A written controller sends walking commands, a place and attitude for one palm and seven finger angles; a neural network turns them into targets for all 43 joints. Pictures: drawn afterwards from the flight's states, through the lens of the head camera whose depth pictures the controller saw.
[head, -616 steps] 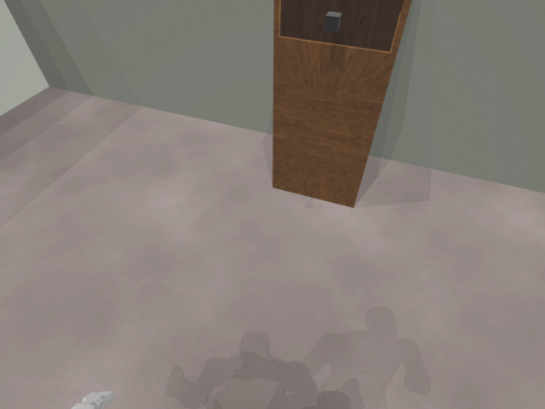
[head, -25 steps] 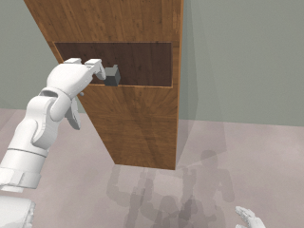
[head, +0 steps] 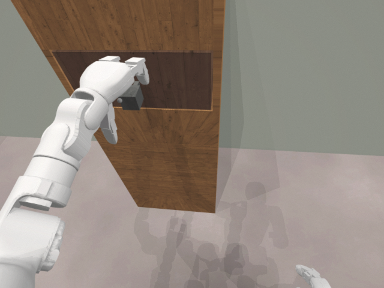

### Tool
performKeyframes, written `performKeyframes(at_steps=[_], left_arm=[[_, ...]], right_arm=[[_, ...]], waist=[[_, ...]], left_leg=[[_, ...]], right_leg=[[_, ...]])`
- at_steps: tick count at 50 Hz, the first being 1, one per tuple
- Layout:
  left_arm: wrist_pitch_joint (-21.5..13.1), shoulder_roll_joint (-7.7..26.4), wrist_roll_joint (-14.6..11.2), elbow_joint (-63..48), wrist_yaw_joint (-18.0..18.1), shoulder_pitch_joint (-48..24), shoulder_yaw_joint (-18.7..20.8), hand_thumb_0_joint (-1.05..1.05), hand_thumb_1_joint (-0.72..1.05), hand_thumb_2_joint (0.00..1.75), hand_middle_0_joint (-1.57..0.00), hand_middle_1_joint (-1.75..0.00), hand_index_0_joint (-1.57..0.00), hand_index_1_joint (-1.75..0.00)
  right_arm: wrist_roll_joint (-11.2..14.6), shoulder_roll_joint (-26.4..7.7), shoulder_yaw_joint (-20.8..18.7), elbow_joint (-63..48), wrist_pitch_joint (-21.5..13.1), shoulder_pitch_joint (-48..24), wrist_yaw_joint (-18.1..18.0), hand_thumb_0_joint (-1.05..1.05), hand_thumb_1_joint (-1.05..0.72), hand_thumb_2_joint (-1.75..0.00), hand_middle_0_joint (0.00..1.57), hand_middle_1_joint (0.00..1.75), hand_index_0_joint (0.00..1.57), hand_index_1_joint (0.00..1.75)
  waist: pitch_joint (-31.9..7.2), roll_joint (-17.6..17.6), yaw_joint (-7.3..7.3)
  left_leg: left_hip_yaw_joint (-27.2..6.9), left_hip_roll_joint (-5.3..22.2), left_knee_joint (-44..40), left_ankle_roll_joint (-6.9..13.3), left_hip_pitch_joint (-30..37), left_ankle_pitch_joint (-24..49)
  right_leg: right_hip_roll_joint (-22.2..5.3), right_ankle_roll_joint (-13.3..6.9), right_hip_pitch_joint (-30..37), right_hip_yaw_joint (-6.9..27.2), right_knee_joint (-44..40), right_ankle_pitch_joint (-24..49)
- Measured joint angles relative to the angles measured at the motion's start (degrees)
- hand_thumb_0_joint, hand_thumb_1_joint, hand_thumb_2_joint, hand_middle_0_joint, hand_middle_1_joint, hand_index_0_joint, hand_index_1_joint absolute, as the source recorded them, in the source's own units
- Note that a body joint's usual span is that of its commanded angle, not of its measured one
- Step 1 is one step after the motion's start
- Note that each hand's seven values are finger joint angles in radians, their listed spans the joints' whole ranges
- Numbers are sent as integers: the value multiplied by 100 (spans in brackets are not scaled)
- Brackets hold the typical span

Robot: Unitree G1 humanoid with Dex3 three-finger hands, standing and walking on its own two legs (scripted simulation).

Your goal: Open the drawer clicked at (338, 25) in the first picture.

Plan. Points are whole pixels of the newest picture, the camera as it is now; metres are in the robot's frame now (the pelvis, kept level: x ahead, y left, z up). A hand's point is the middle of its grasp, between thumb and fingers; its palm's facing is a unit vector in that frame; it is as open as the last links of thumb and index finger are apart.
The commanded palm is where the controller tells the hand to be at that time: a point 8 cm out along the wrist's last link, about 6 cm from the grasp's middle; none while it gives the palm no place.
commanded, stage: move the hooked fingers above the handle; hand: left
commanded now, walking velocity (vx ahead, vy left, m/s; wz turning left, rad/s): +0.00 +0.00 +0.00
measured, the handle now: (133, 92) +0.54 +0.19 +0.10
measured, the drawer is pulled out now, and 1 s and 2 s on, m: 0.00 0.00 0.00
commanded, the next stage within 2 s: none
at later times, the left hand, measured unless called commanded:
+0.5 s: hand (140, 81) +0.51 +0.15 +0.16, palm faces +0.02 -0.08 -1.00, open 13.9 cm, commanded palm +0.49 +0.21 +0.22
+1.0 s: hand (106, 94) +0.48 +0.22 +0.15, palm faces -0.20 +0.04 -0.98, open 13.8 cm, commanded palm +0.50 +0.20 +0.22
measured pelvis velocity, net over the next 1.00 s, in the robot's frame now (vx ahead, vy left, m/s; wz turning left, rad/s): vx -0.01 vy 0.00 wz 0.00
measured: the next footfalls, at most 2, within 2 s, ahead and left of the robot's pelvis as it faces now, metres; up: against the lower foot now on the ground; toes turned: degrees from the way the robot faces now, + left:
none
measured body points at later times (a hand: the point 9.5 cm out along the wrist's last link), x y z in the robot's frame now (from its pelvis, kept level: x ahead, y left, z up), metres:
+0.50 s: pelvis +0.01 +0.00 -0.01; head +0.08 -0.02 +0.44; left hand +0.50 +0.15 +0.21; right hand +0.06 -0.27 -0.14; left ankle -0.01 +0.10 -0.74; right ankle -0.02 -0.12 -0.74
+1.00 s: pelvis -0.01 +0.00 +0.00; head +0.06 -0.02 +0.44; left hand +0.48 +0.21 +0.20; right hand +0.04 -0.29 -0.13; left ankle -0.01 +0.10 -0.74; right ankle -0.02 -0.12 -0.74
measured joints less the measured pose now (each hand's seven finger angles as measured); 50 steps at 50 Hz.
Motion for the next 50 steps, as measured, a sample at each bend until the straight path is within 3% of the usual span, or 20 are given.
performKeyframes(at_steps=[3, 6, 11, 14, 18, 22, 25, 29, 33, 39, 42, 46, 50], left_arm=[[8, 22, 93, 445, 325, -295, 189, 0, -49, 30, -32, -120, -32, -120], [261, 145, 266, 1039, 515, -632, 356, 0, -49, 30, -32, -120, -32, -120], [673, 386, 465, 1714, 292, -972, 232, 0, -49, 30, -32, -120, -31, -120], [549, 354, 377, 1747, -5, -1026, -2, 0, -49, 30, -32, -120, -31, -120], [-8, 153, 203, 1600, -174, -1087, -203, 0, -49, 30, -32, -120, -32, -120], [-519, 36, 215, 1477, 210, -1086, 134, 0, -49, 30, -32, -120, -32, -120], [-600, 31, 311, 1620, 572, -1131, 337, 0, -49, 30, -41, -124, -32, -120], [-244, -43, 586, 1849, 1063, -1221, 207, 0, -49, 30, -48, -126, -32, -120], [146, -23, 625, 2122, 1148, -1332, 251, 0, -49, 30, -46, -124, -35, -123], [676, 449, 656, 2918, 835, -1683, 466, 0, -49, 30, -38, -122, -38, -125], [710, 804, 750, 3286, 499, -1863, 531, 0, -49, 30, -35, -121, -37, -123], [449, 993, 654, 3232, -65, -1928, 44, 0, -49, 30, -33, -121, -34, -122], [-225, 690, 234, 2502, -487, -1702, -351, 0, -49, 30, -32, -121, -33, -121]], right_arm=[[-14, 14, -4, 86, 15, 51, -1, 1, -91, -90, 20, 30, 20, 30], [-9, 22, 4, 181, 77, 104, 14, 1, -91, -90, 20, 30, 20, 30], [30, -8, -62, 222, 175, 336, 15, 1, -91, -90, 20, 30, 20, 30], [43, -32, -131, 258, 176, 488, -31, 1, -91, -90, 20, 30, 20, 30], [32, -54, -202, 309, 88, 592, -115, 1, -91, -90, 20, 30, 20, 30], [-25, -66, -210, 271, 17, 576, -143, 1, -91, -90, 20, 30, 20, 30], [-22, -56, -191, 237, 22, 590, -117, 1, -91, -90, 20, 30, 20, 30], [28, -28, -84, 301, 96, 479, -59, 1, -91, -90, 20, 30, 20, 30], [104, 66, 58, 316, 155, 295, -137, 1, -91, -90, 20, 30, 20, 30], [225, 131, 215, 212, 142, 172, -342, 1, -91, -90, 21, 30, 20, 30], [222, 72, 181, 128, 75, 265, -405, 1, -91, -90, 21, 30, 20, 30], [188, -79, -17, 144, -40, 571, -406, 1, -91, -90, 21, 30, 20, 30], [130, -218, -187, 338, -113, 803, -366, 1, -91, -90, 21, 30, 20, 30]], waist=[[-36, -17, -39], [-69, -24, -86], [-113, -11, -157], [-99, -30, -187], [-77, -90, -263], [-119, -113, -400], [-169, -77, -416], [-168, 7, -380], [-132, 56, -437], [-106, 31, -588], [-108, -17, -609], [-92, -88, -495], [-55, -183, -353]], left_leg=[[41, 25, 45, -8, -91, -34], [80, 55, 66, -18, -189, -48], [69, 72, 107, -18, -325, -72], [19, 60, 152, -11, -357, -101], [-20, 42, 240, -1, -427, -151], [75, 69, 316, 5, -537, -209], [151, 99, 349, 3, -620, -228], [217, 129, 335, -2, -668, -189], [279, 160, 231, -7, -588, -101], [293, 197, 129, -42, -460, -14], [250, 201, 144, -55, -502, 4], [107, 173, 231, -52, -588, -14], [-38, 105, 330, -26, -649, -51]], right_leg=[[24, -6, -106, 42, 38, -12], [53, -14, -218, 82, 51, -6], [69, -18, -335, 71, 61, -17], [58, -13, -330, 21, 71, -47], [38, -7, -370, -18, 128, -97], [62, -1, -521, 80, 201, -112], [90, 1, -632, 157, 232, -99], [121, 2, -710, 223, 223, -36], [156, -3, -673, 285, 152, 59], [196, -33, -572, 298, 91, 129], [198, -50, -595, 255, 100, 134], [167, -57, -586, 112, 110, 100], [100, -39, -556, -33, 145, 40]])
